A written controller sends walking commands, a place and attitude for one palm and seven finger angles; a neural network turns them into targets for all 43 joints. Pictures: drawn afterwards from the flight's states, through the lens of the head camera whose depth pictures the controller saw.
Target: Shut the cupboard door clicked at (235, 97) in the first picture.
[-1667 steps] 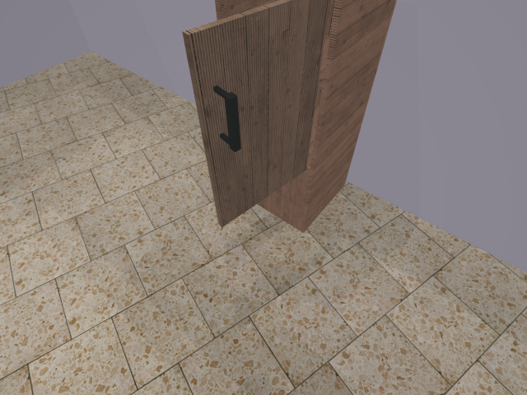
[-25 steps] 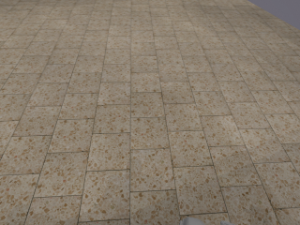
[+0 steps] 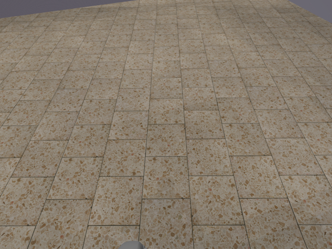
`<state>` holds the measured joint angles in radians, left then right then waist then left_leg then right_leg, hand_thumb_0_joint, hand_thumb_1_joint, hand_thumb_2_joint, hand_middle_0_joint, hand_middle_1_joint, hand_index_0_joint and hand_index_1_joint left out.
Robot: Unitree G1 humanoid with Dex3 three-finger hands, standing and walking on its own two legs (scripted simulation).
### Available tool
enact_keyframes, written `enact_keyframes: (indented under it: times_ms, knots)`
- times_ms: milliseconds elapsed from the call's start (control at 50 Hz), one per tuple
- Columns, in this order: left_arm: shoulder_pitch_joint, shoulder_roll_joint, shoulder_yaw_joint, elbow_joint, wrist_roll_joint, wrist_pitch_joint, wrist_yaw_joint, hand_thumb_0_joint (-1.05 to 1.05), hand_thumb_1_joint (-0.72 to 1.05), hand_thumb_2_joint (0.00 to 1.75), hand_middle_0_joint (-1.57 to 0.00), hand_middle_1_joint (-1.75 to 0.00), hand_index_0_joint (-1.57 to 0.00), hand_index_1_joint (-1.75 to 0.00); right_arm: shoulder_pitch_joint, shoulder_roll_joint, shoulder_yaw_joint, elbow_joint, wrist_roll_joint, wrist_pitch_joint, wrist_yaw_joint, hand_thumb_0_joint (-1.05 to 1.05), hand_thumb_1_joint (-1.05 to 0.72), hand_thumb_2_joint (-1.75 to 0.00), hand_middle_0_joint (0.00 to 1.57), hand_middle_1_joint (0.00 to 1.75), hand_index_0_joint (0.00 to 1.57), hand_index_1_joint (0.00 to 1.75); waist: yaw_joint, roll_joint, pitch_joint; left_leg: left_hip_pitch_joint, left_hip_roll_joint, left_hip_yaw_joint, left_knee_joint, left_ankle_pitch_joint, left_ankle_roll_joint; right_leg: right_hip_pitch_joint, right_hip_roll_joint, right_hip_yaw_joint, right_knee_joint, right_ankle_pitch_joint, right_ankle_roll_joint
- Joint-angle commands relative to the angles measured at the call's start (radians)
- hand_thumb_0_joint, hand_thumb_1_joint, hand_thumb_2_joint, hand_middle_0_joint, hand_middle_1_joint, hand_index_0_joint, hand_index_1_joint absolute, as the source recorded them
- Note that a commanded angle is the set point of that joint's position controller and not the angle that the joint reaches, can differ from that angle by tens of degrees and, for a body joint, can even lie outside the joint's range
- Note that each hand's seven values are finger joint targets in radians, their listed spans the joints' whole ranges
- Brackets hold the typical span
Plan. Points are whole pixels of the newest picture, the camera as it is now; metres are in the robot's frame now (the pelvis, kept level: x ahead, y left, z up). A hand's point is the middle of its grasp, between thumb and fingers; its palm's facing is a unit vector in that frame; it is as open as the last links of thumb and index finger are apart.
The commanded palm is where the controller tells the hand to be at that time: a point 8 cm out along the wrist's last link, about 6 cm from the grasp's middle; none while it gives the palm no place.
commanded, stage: walk to a spot facing it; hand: left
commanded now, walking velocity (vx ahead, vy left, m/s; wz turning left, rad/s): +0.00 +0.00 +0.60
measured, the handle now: out of the picture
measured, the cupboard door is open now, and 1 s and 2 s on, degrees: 52 52 52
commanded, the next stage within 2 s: turn to face it in 0.14 s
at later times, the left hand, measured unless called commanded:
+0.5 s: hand out of the picture +0.10 +0.23 -0.19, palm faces +0.20 -0.97 -0.16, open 7.3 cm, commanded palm none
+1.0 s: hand (104, 206) +0.27 +0.21 -0.16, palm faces -0.17 -0.95 -0.26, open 7.3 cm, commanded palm none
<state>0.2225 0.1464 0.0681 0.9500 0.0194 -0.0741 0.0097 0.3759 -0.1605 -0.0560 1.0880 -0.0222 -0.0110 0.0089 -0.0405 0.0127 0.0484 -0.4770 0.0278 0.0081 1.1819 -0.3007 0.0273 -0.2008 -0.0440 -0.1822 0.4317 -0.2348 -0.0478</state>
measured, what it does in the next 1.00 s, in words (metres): walks ahead: left foot, then right foot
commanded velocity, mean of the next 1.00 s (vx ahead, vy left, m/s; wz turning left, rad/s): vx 0.00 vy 0.00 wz -0.35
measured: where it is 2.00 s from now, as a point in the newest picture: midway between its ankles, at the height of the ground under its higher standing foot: outside the picture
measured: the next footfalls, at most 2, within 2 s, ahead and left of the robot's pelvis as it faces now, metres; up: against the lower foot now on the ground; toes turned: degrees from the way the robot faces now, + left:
left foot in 0.32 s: +0.22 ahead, +0.14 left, +0.00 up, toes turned +16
right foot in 0.82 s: +0.17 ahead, -0.09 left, +0.00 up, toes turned -12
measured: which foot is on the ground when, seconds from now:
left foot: up 0.00-0.30, down 0.32-0.84, up 0.86-1.00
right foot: down 0.00-0.32, up 0.34-0.80, down 0.82-1.00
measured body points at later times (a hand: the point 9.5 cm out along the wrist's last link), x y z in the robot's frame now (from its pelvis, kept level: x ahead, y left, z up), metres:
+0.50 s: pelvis +0.13 +0.06 -0.01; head +0.16 +0.08 +0.43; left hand +0.09 +0.28 -0.18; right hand +0.31 -0.14 -0.13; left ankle +0.18 +0.13 -0.74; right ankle +0.10 -0.10 -0.68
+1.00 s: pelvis +0.16 +0.02 -0.01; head +0.20 +0.00 +0.44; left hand +0.28 +0.25 -0.14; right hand +0.16 -0.26 -0.16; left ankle +0.16 +0.15 -0.67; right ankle +0.13 -0.08 -0.74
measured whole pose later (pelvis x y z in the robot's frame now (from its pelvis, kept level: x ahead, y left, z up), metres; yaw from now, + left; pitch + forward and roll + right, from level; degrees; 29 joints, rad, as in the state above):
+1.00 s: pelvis +0.16 +0.02 -0.01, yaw -12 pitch +2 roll +0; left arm 0.22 0.20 0.06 0.90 0.03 0.03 0.00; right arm 0.19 -0.27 -0.08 0.95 -0.02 0.06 -0.01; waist 0.00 0.02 0.06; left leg -0.51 0.07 0.07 1.11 -0.42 -0.07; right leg -0.26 0.01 -0.01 0.52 -0.29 -0.03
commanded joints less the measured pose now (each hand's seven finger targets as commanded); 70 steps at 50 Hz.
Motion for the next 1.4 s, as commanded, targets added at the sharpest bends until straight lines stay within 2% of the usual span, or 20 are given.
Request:
enact_keyframes:
  times_ms: [0,160,240,260,300,320,340,400,500,760,780,820,840,900,960,1100,1160,1180,1220,1380]
  knots:
    - [0.113,0.08,0.005,-0.008,0.005,-0.014,0.008,0.0,0.9,0.9,-0.2,-0.3,-0.2,-0.3,-0.018,-0.012,-0.005,-0.085,-0.003,0.015,0.007,0.0,-0.9,-0.9,0.2,0.3,0.2,0.3,0.008,-0.143,0.01,-0.132,0.053,0.012,-0.013,0.059,-0.036,0.05,-0.266,0.046,-0.18,0.59,-0.034]
    - [0.164,0.17,0.011,0.011,0.005,0.006,0.018,0.0,0.9,0.9,-0.2,-0.3,-0.2,-0.3,-0.249,-0.049,0.011,-0.197,0.0,0.023,0.031,0.0,-0.9,-0.9,0.2,0.3,0.2,0.3,0.046,-0.149,-0.005,-0.153,0.035,0.103,-0.374,0.054,-0.03,0.239,-0.301,-0.034,-0.077,0.777,-0.043]
    - [0.154,0.201,0.018,0.0,0.007,0.018,0.02,0.0,0.9,0.9,-0.2,-0.3,-0.2,-0.3,-0.185,-0.088,0.01,-0.197,-0.005,0.013,0.02,0.0,-0.9,-0.9,0.2,0.3,0.2,0.3,0.007,-0.13,-0.06,0.106,-0.027,0.117,-0.551,0.086,0.009,0.193,-0.305,-0.045,0.124,0.855,-0.021]
    - [0.146,0.194,0.012,-0.001,-0.001,0.022,0.023,0.0,0.9,0.9,-0.2,-0.3,-0.2,-0.3,-0.087,-0.116,0.004,-0.169,-0.01,0.007,0.013,0.0,-0.9,-0.9,0.2,0.3,0.2,0.3,-0.043,-0.078,-0.113,0.286,-0.024,0.099,-0.654,0.261,0.017,0.119,-0.271,-0.059,0.252,0.721,0.003]
    - [0.233,0.09,-0.028,-0.013,-0.025,0.039,0.027,0.0,0.9,0.9,-0.2,-0.3,-0.2,-0.3,0.04,-0.273,-0.019,-0.15,-0.008,-0.009,-0.016,0.0,-0.9,-0.9,0.2,0.3,0.2,0.3,-0.05,0.297,-0.322,0.656,0.399,-0.357,-0.69,1.106,0.231,-0.23,-0.032,0.011,0.671,-0.445,0.092]
    - [0.201,0.113,-0.032,-0.016,-0.018,0.054,0.041,0.0,0.9,0.9,-0.2,-0.3,-0.2,-0.3,0.005,-0.27,-0.011,-0.15,0.003,0.002,-0.028,0.0,-0.9,-0.9,0.2,0.3,0.2,0.3,-0.043,0.151,-0.324,0.574,0.424,-0.284,-0.718,0.984,0.264,-0.184,-0.034,0.143,0.735,-0.487,0.061]
    - [0.168,0.084,-0.036,-0.033,-0.014,0.06,0.04,0.0,0.9,0.9,-0.2,-0.3,-0.2,-0.3,-0.073,-0.241,-0.001,-0.178,0.0,-0.002,-0.036,0.0,-0.9,-0.9,0.2,0.3,0.2,0.3,-0.009,0.042,-0.179,0.435,0.405,-0.238,-0.758,0.813,0.245,-0.209,-0.056,0.155,0.725,-0.426,0.057]
    - [0.153,0.093,-0.021,0.016,-0.002,0.096,0.024,0.0,0.9,0.9,-0.2,-0.3,-0.2,-0.3,-0.223,-0.179,0.022,-0.204,-0.005,-0.004,-0.047,0.0,-0.9,-0.9,0.2,0.3,0.2,0.3,0.033,0.147,-0.061,0.243,0.34,-0.14,-0.88,0.392,0.159,-0.198,-0.069,0.208,0.664,-0.299,0.069]
    - [0.152,0.097,0.013,0.004,0.007,0.134,-0.003,0.0,0.9,0.9,-0.2,-0.3,-0.2,-0.3,-0.264,-0.2,0.003,-0.211,-0.005,0.018,-0.043,0.0,-0.9,-0.9,0.2,0.3,0.2,0.3,0.055,0.086,-0.039,0.175,0.332,-0.036,-0.941,0.054,0.127,-0.213,-0.036,0.154,0.635,-0.207,0.079]
    - [0.072,0.11,0.036,-0.091,0.01,0.117,-0.026,0.0,0.9,0.9,-0.2,-0.3,-0.2,-0.3,-0.199,-0.22,-0.045,-0.19,-0.004,0.024,-0.032,0.0,-0.9,-0.9,0.2,0.3,0.2,0.3,0.051,0.121,-0.112,0.299,0.351,0.138,-0.726,0.244,0.072,-0.085,0.011,0.064,0.162,-0.033,0.066]
    - [0.109,0.135,0.04,-0.083,0.011,0.113,-0.025,0.0,0.9,0.9,-0.2,-0.3,-0.2,-0.3,-0.211,-0.217,-0.046,-0.195,0.0,0.025,-0.03,0.0,-0.9,-0.9,0.2,0.3,0.2,0.3,0.077,0.082,-0.123,0.261,0.316,0.171,-0.645,0.213,0.036,-0.014,-0.002,0.095,0.064,0.058,0.049]
    - [0.147,0.297,0.062,-0.078,0.024,0.09,-0.008,0.0,0.9,0.9,-0.2,-0.3,-0.2,-0.3,-0.253,-0.11,-0.023,-0.258,0.009,0.029,-0.019,0.0,-0.9,-0.9,0.2,0.3,0.2,0.3,0.118,-0.33,-0.079,-0.087,0.061,0.219,-0.253,-0.327,-0.078,0.118,-0.32,0.569,-0.116,0.497,-0.118]
    - [0.171,0.317,0.063,-0.073,0.012,0.091,0.002,0.0,0.9,0.9,-0.2,-0.3,-0.2,-0.3,-0.253,-0.134,-0.02,-0.267,0.006,0.043,-0.025,0.0,-0.9,-0.9,0.2,0.3,0.2,0.3,0.126,-0.253,-0.088,-0.107,0.057,0.094,-0.096,-0.323,-0.079,0.084,-0.368,0.575,-0.112,0.533,-0.184]
    - [0.046,0.255,0.051,-0.096,0.005,0.092,0.016,0.0,0.9,0.9,-0.2,-0.3,-0.2,-0.3,-0.257,-0.151,-0.024,-0.251,0.007,0.045,-0.029,0.0,-0.9,-0.9,0.2,0.3,0.2,0.3,0.068,-0.184,-0.072,-0.204,0.074,-0.009,0.009,-0.152,-0.096,0.129,-0.251,0.476,-0.077,0.46,-0.16]
    - [0.01,0.238,0.041,-0.118,0.002,0.084,0.012,0.0,0.9,0.9,-0.2,-0.3,-0.2,-0.3,-0.214,-0.144,-0.021,-0.233,0.004,0.044,-0.023,0.0,-0.9,-0.9,0.2,0.3,0.2,0.3,0.046,-0.13,-0.107,-0.12,0.059,0.009,-0.072,-0.072,-0.115,0.107,-0.188,0.388,-0.061,0.48,-0.124]
    - [0.028,0.28,0.055,-0.109,0.009,0.095,0.004,0.0,0.9,0.9,-0.2,-0.3,-0.2,-0.3,-0.237,-0.14,-0.012,-0.264,0.014,0.03,-0.035,0.0,-0.9,-0.9,0.2,0.3,0.2,0.3,0.071,-0.156,-0.099,-0.005,0.013,0.022,-0.392,-0.136,-0.116,0.108,-0.183,0.491,-0.011,0.536,-0.153]
    - [-0.037,0.278,0.054,-0.121,0.002,0.106,0.002,0.0,0.9,0.9,-0.2,-0.3,-0.2,-0.3,-0.145,-0.147,-0.012,-0.239,0.02,0.02,-0.042,0.0,-0.9,-0.9,0.2,0.3,0.2,0.3,0.02,-0.165,-0.104,0.206,-0.009,0.029,-0.654,0.029,-0.104,-0.021,-0.13,0.495,0.057,0.448,-0.085]
    - [-0.052,0.248,0.048,-0.13,-0.005,0.111,0.0,0.0,0.9,0.9,-0.2,-0.3,-0.2,-0.3,-0.103,-0.174,-0.015,-0.224,0.018,0.011,-0.045,0.0,-0.9,-0.9,0.2,0.3,0.2,0.3,0.001,-0.097,-0.117,0.348,0.027,0.017,-0.78,0.132,-0.097,-0.12,-0.075,0.453,0.11,0.337,-0.036]
    - [-0.034,0.169,0.027,-0.166,-0.014,0.114,-0.012,0.0,0.9,0.9,-0.2,-0.3,-0.2,-0.3,-0.044,-0.325,-0.039,-0.233,-0.002,0.002,-0.052,0.0,-0.9,-0.9,0.2,0.3,0.2,0.3,-0.006,0.31,-0.15,0.476,0.439,-0.356,-0.875,0.444,0.087,-0.355,0.106,0.218,0.494,-0.403,0.076]
    - [-0.065,0.166,0.04,-0.143,-0.002,0.144,-0.045,0.0,0.9,0.9,-0.2,-0.3,-0.2,-0.3,-0.131,-0.223,-0.011,-0.258,-0.006,0.002,-0.056,0.0,-0.9,-0.9,0.2,0.3,0.2,0.3,0.033,0.148,-0.067,0.375,0.302,-0.017,-0.852,0.467,0.089,-0.355,0.013,0.189,0.751,-0.18,0.116]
